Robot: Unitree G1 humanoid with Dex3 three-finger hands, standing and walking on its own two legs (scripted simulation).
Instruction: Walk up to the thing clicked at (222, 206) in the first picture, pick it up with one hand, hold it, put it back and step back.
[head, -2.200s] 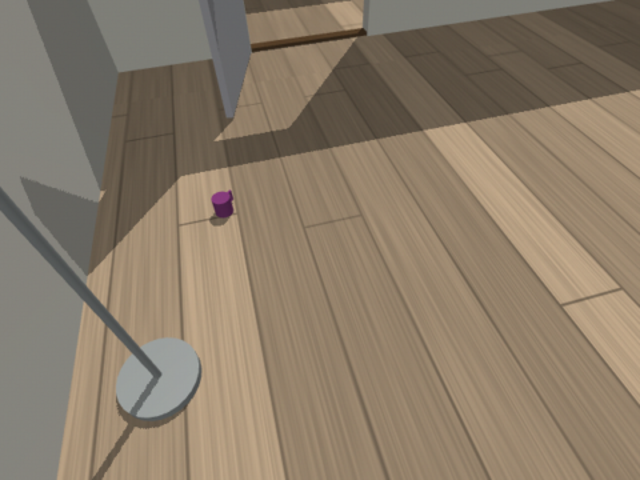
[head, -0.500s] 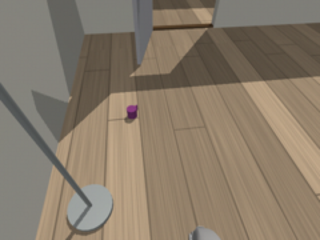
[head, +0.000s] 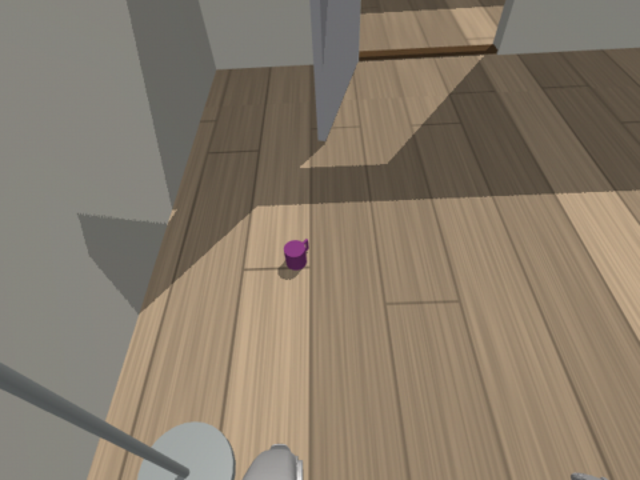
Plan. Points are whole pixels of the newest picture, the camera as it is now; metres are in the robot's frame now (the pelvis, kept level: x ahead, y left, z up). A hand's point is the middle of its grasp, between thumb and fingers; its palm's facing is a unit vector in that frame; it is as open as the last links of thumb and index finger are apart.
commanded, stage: walk up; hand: left
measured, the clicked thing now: (298, 252) +0.98 +0.19 -0.73
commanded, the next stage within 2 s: none
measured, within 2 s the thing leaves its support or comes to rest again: neither
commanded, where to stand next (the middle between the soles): +0.58 -0.03 m, yaw -1 degrees
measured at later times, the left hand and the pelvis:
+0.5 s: hand (189, 363) +0.30 +0.27 -0.14, palm faces -0.11 -0.91 -0.40, open 7.4 cm; pelvis +0.22 -0.02 -0.01, yaw -2 degrees
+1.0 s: hand (208, 305) +0.43 +0.27 -0.16, palm faces -0.07 -0.93 -0.36, open 7.4 cm; pelvis +0.39 -0.01 -0.02, yaw -1 degrees
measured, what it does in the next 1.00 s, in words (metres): walks ahead: left foot, then right foot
